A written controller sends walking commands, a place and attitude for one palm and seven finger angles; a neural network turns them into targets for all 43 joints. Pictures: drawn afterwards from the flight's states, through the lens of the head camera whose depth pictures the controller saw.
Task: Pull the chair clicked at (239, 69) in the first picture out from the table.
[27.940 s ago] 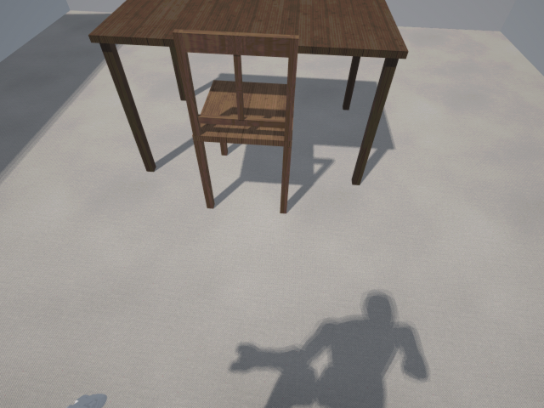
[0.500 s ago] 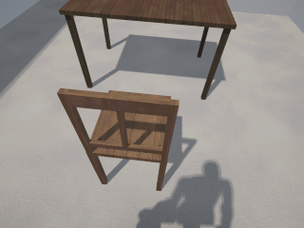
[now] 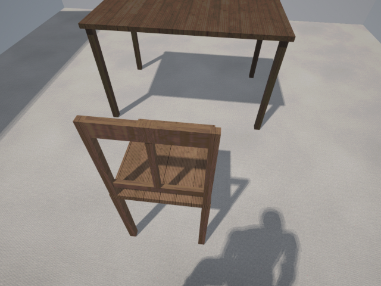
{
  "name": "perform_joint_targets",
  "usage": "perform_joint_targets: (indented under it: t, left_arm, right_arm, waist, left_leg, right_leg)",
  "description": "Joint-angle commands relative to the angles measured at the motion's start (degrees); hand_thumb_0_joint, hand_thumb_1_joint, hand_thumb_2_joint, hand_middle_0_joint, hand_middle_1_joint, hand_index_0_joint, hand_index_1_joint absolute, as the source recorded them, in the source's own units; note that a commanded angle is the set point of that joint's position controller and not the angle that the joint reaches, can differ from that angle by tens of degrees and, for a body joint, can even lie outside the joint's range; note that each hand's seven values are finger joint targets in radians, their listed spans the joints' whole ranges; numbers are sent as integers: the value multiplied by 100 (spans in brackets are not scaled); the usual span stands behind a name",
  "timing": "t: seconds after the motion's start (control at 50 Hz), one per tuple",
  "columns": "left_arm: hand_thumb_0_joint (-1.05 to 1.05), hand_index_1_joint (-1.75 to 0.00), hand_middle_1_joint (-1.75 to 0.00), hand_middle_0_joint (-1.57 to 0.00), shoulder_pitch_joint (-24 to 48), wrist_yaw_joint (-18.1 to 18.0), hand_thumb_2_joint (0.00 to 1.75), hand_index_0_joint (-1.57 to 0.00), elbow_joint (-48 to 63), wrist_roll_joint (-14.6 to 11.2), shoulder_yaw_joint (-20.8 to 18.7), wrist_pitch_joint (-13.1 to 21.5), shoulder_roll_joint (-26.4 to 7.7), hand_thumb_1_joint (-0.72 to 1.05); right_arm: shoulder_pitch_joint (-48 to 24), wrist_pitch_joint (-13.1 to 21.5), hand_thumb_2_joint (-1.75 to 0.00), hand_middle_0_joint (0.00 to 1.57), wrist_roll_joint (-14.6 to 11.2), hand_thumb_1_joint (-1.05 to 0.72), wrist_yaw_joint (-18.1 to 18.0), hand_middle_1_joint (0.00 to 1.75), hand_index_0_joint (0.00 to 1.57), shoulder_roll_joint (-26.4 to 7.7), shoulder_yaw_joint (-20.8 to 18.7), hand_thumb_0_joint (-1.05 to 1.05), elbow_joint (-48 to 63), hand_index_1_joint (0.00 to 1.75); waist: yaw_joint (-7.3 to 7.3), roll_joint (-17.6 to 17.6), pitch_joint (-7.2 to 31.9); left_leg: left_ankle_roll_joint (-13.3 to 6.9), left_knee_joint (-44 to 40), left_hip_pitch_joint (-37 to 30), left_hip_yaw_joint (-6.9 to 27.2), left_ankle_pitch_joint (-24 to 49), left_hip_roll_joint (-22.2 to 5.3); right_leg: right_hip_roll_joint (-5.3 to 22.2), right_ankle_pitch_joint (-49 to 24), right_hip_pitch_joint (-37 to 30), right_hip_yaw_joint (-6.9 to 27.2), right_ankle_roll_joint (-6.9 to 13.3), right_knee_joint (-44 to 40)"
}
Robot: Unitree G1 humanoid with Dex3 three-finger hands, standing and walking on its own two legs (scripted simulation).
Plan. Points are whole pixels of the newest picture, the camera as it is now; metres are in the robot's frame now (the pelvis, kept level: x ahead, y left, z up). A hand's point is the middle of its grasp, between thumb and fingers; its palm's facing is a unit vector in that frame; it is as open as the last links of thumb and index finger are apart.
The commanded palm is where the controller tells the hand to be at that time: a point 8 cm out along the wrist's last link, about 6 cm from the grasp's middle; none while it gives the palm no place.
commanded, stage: let the arm hang, fingers relaxed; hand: left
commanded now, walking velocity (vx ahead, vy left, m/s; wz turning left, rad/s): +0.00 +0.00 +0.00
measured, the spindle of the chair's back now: (153, 165) +0.48 +0.15 -0.12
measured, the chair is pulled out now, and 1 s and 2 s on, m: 0.66 0.66 0.66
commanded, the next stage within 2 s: look to check the result in 0.12 s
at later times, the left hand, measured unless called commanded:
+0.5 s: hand out of the picture +0.00 +0.16 -0.17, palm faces +0.05 -0.98 -0.18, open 7.3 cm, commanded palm none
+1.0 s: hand out of the picture +0.00 +0.15 -0.17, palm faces +0.07 -0.98 -0.17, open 7.3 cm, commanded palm none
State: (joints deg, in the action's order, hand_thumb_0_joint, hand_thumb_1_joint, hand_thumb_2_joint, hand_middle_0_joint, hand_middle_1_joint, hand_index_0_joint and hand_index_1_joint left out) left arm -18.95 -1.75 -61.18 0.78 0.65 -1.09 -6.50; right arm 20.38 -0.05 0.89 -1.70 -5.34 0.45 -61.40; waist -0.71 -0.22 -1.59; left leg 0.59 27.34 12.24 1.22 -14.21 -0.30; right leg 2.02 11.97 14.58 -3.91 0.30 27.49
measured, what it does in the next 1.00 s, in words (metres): stands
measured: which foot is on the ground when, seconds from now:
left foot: down 0.00-1.00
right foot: down 0.00-1.00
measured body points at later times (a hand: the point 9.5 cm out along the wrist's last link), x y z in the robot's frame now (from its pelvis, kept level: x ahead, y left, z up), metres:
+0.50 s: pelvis +0.01 +0.00 +0.00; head +0.03 -0.01 +0.45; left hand +0.00 +0.21 -0.16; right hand -0.01 -0.20 -0.16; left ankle +0.01 +0.13 -0.74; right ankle +0.03 -0.12 -0.74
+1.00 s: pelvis +0.01 -0.01 +0.00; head +0.03 -0.01 +0.45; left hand +0.00 +0.21 -0.16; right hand +0.00 -0.21 -0.16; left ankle +0.01 +0.13 -0.74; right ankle +0.03 -0.12 -0.74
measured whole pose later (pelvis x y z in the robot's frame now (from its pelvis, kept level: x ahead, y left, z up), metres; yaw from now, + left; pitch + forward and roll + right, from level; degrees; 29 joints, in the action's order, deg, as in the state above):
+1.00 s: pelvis +0.01 -0.01 +0.00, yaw +1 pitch -1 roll +0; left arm -17.6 -1.7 -60.7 0.5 0.2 -0.7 -7.4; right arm 18.8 0.0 0.7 -2.1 -6.2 0.5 -61.8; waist -0.8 -0.2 -3.5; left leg 1.2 26.0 10.8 2.5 -14.2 -0.5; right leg 1.9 12.7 12.9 -5.2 0.8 26.6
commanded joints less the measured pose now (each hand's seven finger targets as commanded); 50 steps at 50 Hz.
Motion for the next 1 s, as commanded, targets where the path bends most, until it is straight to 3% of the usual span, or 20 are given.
perform_joint_targets:
  t: [0.0, 0.32, 0.44, 0.52, 0.56, 0.62, 0.74, 0.98]
  left_arm:
    - [0, -30, -30, -20, -451, -46, 90, -20, 206, -19, -143, 109, -590, 90]
    - [0, -30, -30, -20, -379, -38, 90, -20, 237, -40, -154, 128, -603, 90]
    - [0, -30, -30, -20, -330, -36, 90, -20, 245, -37, -149, 108, -605, 90]
    - [0, -30, -30, -20, -316, -36, 90, -20, 264, -45, -161, 122, -605, 90]
    - [0, -30, -30, -20, -338, -38, 90, -20, 264, -37, -158, 117, -605, 90]
    - [0, -30, -30, -20, -352, -37, 90, -20, 259, -45, -165, 138, -617, 90]
    - [0, -30, -30, -20, -338, -39, 90, -20, 236, -45, -147, 134, -587, 90]
    - [0, -30, -30, -20, -322, -38, 90, -20, 236, -44, -159, 132, -624, 90]
  right_arm:
    - [620, 84, -90, 20, -15, -90, -15, 30, 20, -415, -68, 0, 113, 30]
    - [540, 104, -90, 20, -27, -90, -31, 30, 20, -466, -56, 0, 94, 30]
    - [500, 76, -90, 20, -27, -90, -35, 30, 20, -444, -62, 0, 95, 30]
    - [504, 102, -90, 20, -29, -90, -37, 30, 20, -485, -54, 0, 98, 30]
    - [466, 100, -90, 20, -28, -90, -39, 30, 20, -482, -56, 0, 96, 30]
    - [487, 114, -90, 20, -35, -90, -40, 30, 20, -482, -51, 0, 103, 30]
    - [415, 98, -90, 20, -40, -90, -55, 30, 20, -458, -52, 0, 61, 30]
    - [440, 89, -90, 20, -33, -90, -44, 30, 20, -500, -52, 0, 77, 30]
  waist:
    - [54, -24, -414]
    - [30, -11, -261]
    - [26, -3, -491]
    - [37, 34, -292]
    - [15, -91, -419]
    - [25, 63, -167]
    - [19, -50, -397]
    - [28, -17, -402]
  left_leg:
    - [-329, -584, 488, 337, -17, -317]
    - [-303, -533, 360, 371, 456, -346]
    - [-319, -633, 469, 391, 244, -349]
    - [-310, -594, 355, 406, 446, -361]
    - [-319, -626, 439, 419, 406, -361]
    - [-311, -558, 285, 406, 591, -357]
    - [-316, -603, 288, 407, 648, -380]
    - [-298, -618, 323, 405, 470, -348]
  right_leg:
    - [433, 440, -29, 535, 314, -699]
    - [464, 21, -257, 454, 328, -616]
    - [412, 195, -188, 443, 328, -695]
    - [453, 31, -292, 436, 323, -614]
    - [440, 30, -277, 436, 318, -638]
    - [478, -135, -400, 433, 326, -600]
    - [444, -192, -313, 394, 336, -652]
    - [477, 27, -319, 419, 326, -679]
